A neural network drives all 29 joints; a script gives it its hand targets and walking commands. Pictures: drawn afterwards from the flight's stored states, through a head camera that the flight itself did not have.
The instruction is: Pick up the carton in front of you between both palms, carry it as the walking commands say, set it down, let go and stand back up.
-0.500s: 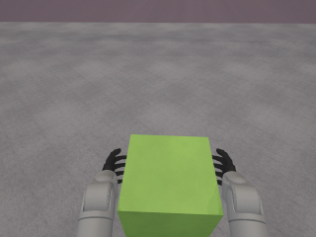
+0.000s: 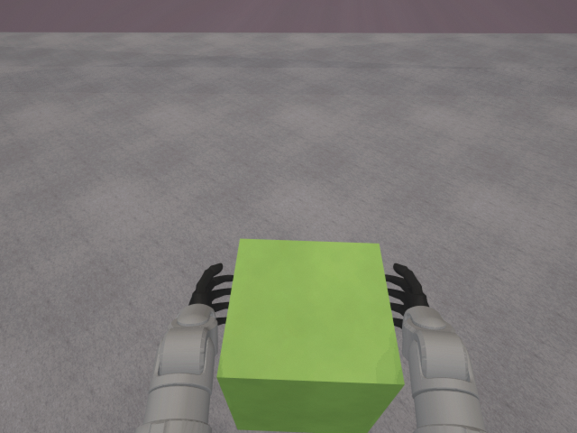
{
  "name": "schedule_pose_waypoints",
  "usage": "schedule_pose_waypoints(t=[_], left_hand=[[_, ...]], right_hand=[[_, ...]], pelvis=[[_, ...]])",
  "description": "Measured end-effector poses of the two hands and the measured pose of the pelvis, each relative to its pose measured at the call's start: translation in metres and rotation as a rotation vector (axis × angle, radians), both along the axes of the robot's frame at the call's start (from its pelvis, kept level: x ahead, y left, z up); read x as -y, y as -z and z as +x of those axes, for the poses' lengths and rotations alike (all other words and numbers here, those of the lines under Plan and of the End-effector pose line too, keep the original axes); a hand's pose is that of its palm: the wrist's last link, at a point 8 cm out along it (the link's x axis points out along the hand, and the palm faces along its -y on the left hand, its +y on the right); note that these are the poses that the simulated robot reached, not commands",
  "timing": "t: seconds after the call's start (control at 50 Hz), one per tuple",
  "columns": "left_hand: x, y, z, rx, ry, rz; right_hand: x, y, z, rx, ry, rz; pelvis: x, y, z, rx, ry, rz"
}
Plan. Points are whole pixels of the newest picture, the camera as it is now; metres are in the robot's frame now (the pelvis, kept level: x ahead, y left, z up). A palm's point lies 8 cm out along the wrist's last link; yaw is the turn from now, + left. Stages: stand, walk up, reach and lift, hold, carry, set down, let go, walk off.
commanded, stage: carry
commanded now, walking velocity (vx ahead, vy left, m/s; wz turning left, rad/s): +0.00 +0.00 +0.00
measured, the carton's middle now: (305, 340) +0.30 +0.00 -0.04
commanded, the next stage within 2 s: hold in 0.34 s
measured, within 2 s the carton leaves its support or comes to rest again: neither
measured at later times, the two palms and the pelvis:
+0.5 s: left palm (183, 328) +0.27 +0.17 +0.04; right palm (399, 319) +0.29 -0.13 +0.04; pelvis -0.01 +0.00 +0.01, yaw +5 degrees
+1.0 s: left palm (194, 335) +0.25 +0.15 +0.05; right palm (411, 311) +0.30 -0.15 +0.05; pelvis -0.01 -0.04 +0.01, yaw +9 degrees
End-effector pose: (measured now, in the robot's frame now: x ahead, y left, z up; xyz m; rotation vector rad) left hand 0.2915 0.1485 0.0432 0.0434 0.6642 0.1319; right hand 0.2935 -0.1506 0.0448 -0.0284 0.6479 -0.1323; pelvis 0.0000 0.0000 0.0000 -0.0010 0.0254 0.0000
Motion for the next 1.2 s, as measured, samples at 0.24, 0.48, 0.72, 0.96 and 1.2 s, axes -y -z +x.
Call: schedule_pose_waypoints(t=[0.24,0.48,0.72,0.96,1.2], left_hand=[[-0.004,-0.001,-0.003,0.005,-0.004,-0.004],[-0.018,-0.001,-0.02,-0.008,-0.039,0.015],[-0.025,-0.006,-0.041,0.002,-0.144,0.013],[-0.002,-0.009,-0.038,0.0,-0.132,0.03],[0.0,-0.013,-0.039,0.001,-0.155,0.03]], right_hand=[[-0.004,-0.001,-0.002,0.004,-0.001,0.002],[-0.018,0.001,-0.006,-0.006,-0.052,0.002],[-0.029,-0.004,0.003,0.004,-0.15,0.012],[-0.006,-0.003,0.003,0.003,-0.143,0.022],[-0.004,-0.007,0.01,0.004,-0.164,0.027]], pelvis=[[-0.003,0.0,-0.004,0.0,-0.001,0.0],[-0.003,-0.009,-0.01,0.11,-0.086,0.0],[0.016,-0.011,-0.014,0.159,-0.14,0.005],[0.038,-0.012,-0.015,0.155,-0.15,0.012],[0.047,-0.012,-0.013,0.158,-0.166,0.012]])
